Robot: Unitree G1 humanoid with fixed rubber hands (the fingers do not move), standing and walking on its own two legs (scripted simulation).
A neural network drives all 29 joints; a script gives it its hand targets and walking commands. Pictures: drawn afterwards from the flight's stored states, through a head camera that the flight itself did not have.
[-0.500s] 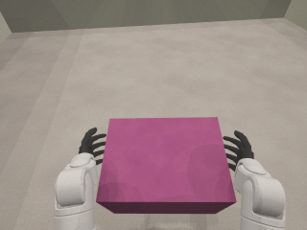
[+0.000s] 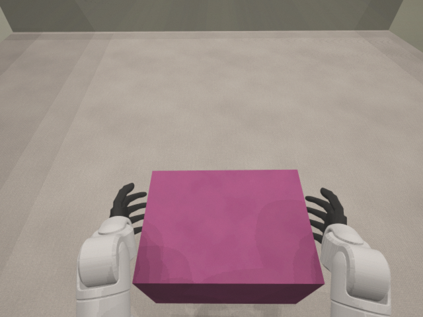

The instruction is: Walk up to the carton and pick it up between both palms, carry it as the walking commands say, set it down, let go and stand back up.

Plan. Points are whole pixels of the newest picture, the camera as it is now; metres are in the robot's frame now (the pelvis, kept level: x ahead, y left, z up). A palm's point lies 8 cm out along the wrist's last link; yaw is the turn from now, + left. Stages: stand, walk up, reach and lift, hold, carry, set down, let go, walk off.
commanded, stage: carry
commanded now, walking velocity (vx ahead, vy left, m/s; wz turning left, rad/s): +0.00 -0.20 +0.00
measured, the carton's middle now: (224, 238) +0.29 +0.01 +0.00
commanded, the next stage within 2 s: none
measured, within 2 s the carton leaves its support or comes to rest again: neither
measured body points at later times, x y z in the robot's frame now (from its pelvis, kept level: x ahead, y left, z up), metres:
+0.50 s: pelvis -0.02 -0.15 -0.01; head -0.04 -0.13 +0.44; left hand +0.25 +0.05 +0.06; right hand +0.25 -0.32 +0.08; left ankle -0.01 -0.05 -0.74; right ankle +0.01 -0.22 -0.71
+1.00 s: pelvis -0.08 -0.30 +0.00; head -0.08 -0.31 +0.45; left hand +0.21 -0.13 +0.08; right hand +0.20 -0.49 +0.07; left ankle -0.10 -0.18 -0.68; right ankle -0.01 -0.38 -0.74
